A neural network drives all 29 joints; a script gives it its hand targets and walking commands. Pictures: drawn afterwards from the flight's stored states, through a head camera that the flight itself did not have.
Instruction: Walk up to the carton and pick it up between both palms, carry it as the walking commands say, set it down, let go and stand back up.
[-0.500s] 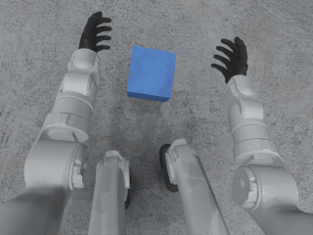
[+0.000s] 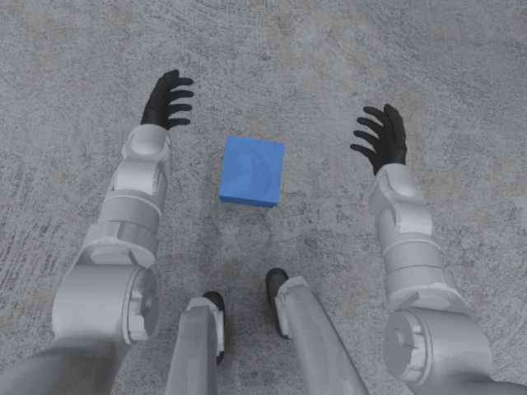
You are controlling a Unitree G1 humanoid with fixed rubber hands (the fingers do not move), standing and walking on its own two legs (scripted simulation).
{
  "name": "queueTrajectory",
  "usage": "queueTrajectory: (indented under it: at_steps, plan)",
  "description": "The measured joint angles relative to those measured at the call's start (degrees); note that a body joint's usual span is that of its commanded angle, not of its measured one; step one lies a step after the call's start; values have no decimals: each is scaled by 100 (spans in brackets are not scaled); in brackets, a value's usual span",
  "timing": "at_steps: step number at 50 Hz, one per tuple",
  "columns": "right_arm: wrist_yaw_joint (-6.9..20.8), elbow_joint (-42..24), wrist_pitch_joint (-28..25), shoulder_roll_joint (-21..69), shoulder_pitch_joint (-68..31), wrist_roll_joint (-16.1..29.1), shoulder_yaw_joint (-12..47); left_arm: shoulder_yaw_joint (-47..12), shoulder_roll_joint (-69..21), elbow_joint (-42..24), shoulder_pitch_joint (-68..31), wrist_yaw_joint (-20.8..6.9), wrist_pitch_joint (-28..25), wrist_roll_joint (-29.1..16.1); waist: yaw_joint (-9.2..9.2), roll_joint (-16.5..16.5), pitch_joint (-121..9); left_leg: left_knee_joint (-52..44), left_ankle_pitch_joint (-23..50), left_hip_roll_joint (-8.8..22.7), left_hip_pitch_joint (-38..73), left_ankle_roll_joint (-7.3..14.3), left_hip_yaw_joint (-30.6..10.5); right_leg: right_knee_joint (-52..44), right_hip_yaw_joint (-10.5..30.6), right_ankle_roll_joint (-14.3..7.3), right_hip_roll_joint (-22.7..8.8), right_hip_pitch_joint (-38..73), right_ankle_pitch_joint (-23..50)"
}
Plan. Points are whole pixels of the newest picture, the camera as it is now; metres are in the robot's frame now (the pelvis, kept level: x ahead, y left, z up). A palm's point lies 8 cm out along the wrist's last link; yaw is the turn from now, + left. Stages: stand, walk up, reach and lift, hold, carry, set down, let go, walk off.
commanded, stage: set down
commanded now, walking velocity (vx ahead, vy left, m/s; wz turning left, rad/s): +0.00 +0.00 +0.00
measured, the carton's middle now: (251, 174) +0.51 -0.06 -0.57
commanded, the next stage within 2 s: let go in 0.12 s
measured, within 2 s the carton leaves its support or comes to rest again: neither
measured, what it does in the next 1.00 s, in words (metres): rises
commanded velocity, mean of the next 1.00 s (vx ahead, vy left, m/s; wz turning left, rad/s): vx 0.00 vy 0.00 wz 0.00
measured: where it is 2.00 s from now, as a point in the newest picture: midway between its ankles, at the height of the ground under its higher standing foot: (249, 327)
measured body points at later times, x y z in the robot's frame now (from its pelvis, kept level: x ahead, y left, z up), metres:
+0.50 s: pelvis +0.03 -0.01 +0.08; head +0.26 -0.01 +0.47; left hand +0.40 +0.15 -0.05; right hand +0.34 -0.24 -0.03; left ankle +0.05 +0.11 -0.61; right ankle +0.08 -0.11 -0.61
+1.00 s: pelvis +0.08 +0.01 +0.13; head +0.13 +0.01 +0.58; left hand +0.28 +0.24 +0.05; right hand +0.25 -0.22 +0.05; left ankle +0.05 +0.11 -0.61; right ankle +0.08 -0.11 -0.61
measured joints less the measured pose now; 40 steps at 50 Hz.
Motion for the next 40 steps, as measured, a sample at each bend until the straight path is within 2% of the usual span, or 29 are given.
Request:
queueTrajectory:
  at_steps: [6,11,16,22,25,30,40]
  plan:
    - [52,111,-120,125,114,-261,-62,234,-113,165,146,-38,-125,258,-16,27,39,-592,190,20,546,-11,-52,-597,-12,-18,-5,563,176]
    - [178,140,-203,144,226,-506,-30,436,-294,35,376,88,-218,497,23,47,77,-859,273,25,780,-23,-87,-867,-29,-30,-13,809,249]
    - [397,-210,-203,63,824,-657,256,355,-555,-738,1234,364,-258,632,129,10,215,-1175,347,47,1203,-35,-107,-1175,-29,-52,-5,1231,318]
    - [771,-861,-212,-328,2223,-404,859,28,-765,-1874,2873,593,-239,493,289,-120,516,-1850,483,67,2340,-27,-108,-1768,10,-95,-13,2332,412]
    - [916,-1046,-285,-572,2932,-229,1117,-124,-720,-2161,3659,537,-308,279,336,-181,623,-2197,534,88,3029,-21,-102,-2074,35,-108,-7,3000,446]
    - [1031,-1201,-393,-829,3939,30,1446,-275,-562,-2283,4661,332,-448,-13,387,-226,685,-2619,520,142,4143,-7,-84,-2473,77,-120,29,4093,434]
    - [941,-1507,-430,-826,5410,57,1984,-457,-198,-2233,5980,-157,-611,-312,502,-184,849,-3555,550,231,6362,54,-49,-3411,167,-101,73,6301,477]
